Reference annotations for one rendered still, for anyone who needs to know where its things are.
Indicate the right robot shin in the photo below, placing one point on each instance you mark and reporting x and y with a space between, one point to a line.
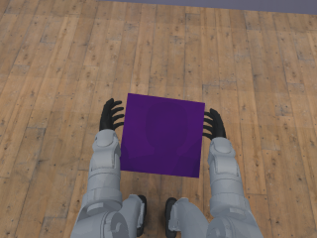
170 226

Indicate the robot right thigh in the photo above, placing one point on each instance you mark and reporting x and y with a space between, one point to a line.
189 219

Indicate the left robot forearm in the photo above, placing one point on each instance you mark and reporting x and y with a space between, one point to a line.
104 175

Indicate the right robot forearm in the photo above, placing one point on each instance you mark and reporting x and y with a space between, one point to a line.
227 193

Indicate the right robot hand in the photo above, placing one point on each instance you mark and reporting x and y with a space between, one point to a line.
217 129

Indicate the left robot upper arm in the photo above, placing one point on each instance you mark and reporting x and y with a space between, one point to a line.
108 224

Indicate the carton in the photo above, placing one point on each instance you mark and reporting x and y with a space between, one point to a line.
162 136

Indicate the right robot upper arm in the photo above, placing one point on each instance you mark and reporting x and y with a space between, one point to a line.
227 227

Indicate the left robot hand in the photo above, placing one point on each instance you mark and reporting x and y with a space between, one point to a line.
106 120

